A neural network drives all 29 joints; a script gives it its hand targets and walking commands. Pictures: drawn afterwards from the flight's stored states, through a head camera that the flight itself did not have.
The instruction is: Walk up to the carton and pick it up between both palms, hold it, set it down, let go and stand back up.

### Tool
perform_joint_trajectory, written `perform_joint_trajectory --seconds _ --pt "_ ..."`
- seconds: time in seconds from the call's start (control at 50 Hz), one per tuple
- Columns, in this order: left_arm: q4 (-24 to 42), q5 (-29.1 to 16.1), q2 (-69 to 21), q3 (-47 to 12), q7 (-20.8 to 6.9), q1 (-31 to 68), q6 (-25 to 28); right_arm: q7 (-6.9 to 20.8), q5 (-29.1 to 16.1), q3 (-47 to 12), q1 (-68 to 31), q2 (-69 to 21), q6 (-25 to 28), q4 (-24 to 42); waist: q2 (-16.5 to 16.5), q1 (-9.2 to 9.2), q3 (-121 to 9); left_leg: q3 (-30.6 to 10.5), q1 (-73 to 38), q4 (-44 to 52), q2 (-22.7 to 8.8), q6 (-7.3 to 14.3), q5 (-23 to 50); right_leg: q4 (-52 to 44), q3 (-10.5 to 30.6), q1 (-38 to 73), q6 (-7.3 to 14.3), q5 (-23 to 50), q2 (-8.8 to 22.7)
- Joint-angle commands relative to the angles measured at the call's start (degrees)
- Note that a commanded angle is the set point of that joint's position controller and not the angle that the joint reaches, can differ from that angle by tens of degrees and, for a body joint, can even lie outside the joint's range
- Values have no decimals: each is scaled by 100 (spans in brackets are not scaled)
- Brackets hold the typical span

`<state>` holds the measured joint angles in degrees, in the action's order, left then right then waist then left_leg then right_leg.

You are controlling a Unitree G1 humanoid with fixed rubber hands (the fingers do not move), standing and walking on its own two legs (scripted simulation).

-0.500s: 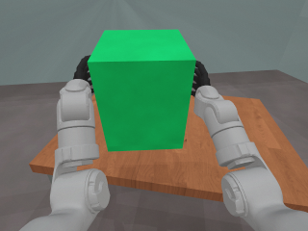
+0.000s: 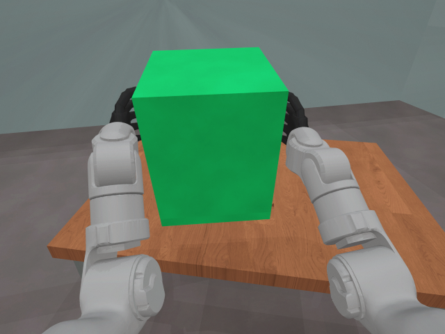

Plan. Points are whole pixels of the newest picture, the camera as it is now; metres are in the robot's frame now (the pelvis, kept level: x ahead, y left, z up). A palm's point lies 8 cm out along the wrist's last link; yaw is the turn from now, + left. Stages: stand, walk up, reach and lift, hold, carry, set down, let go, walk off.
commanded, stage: hold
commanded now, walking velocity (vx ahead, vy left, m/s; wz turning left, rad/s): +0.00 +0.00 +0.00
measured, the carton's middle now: (211, 134) +0.39 -0.02 +0.26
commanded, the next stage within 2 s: none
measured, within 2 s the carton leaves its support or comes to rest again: neither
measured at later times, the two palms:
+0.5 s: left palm (125, 130) +0.35 +0.12 +0.29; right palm (301, 132) +0.33 -0.17 +0.28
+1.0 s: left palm (123, 128) +0.36 +0.13 +0.29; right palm (296, 130) +0.34 -0.16 +0.28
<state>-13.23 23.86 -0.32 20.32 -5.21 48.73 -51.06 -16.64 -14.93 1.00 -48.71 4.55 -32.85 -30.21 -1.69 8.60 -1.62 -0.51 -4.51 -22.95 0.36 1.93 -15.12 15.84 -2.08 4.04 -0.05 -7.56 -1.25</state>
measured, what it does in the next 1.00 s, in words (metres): stands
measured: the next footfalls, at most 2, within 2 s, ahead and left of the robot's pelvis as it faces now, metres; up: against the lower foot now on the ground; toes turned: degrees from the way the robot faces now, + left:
none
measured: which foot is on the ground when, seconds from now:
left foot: down 0.00-1.00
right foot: down 0.00-1.00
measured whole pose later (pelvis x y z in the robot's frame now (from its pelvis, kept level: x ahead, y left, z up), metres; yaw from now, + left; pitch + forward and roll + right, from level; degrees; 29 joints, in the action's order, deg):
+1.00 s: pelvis -0.01 -0.02 +0.00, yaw +1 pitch -10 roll -1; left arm -22.0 22.7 2.8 22.5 -6.2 53.4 -46.9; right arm -17.2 -11.2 3.8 -52.6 2.1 -30.8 -35.4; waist -2.9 8.2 -3.0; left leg -1.9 -1.0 -22.0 0.0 0.5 -12.8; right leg 16.4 -3.3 0.3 1.5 -6.6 -1.7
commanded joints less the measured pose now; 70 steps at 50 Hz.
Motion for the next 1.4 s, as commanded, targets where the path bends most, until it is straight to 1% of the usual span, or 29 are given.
perform_joint_trajectory --seconds 0.0,0.06,0.18,0.4,0.56,0.66,0.8,1.02,1.2,1.38 --pt "305 -1169 -2973 -2135 -1058 3870 342 947 -786 -1474 -5064 -3076 343 1814 393 38 -1724 42 926 603 65 -489 1942 126 -132 1119 -6 1325 -378" --pt "252 -1127 -2930 -2074 -1065 3896 353 948 -762 -1453 -5080 -3129 339 1749 357 5 -1710 67 982 620 87 -443 1819 111 -130 1110 -14 1278 -365" --pt "55 -1071 -2838 -1939 -1077 3990 416 948 -651 -1369 -5218 -3254 380 1607 276 -40 -1684 127 1148 690 142 -318 1352 75 -130 1073 -49 1104 -328" --pt "-426 -1097 -2622 -1676 -1086 4321 608 945 -323 -1069 -5478 -3324 499 1290 303 -10 -1777 151 1501 805 237 -148 346 91 -65 960 -114 496 -226" --pt "-772 -1087 -2512 -1506 -1078 4436 723 955 -182 -939 -5595 -3368 583 1063 266 -32 -1845 151 1660 816 271 -73 100 77 -32 921 -148 222 -178" --pt "-850 -1118 -2504 -1473 -1060 4454 771 939 -186 -952 -5672 -3412 629 1065 228 -40 -1912 161 1617 795 287 -61 178 55 -41 914 -166 292 -167" --pt "-739 -1129 -2553 -1547 -1040 4388 768 889 -294 -1069 -5630 -3445 638 1163 236 -29 -2011 187 1440 756 294 -105 480 35 -81 963 -169 617 -175" --pt "-269 -1134 -2727 -1866 -1065 4160 616 808 -553 -1282 -5381 -3386 567 1477 380 55 -2023 216 1095 636 273 -282 1190 19 -119 1057 -128 1099 -228" --pt "95 -1192 -2897 -2120 -1056 4055 470 825 -714 -1399 -5219 -3213 481 1686 586 100 -1919 136 896 587 172 -461 1665 83 -126 1047 -51 1200 -305" --pt "255 -1186 -3004 -2184 -1044 3897 373 897 -796 -1434 -5047 -3050 383 1714 585 86 -1769 35 892 606 54 -548 1958 142 -128 1094 3 1286 -376"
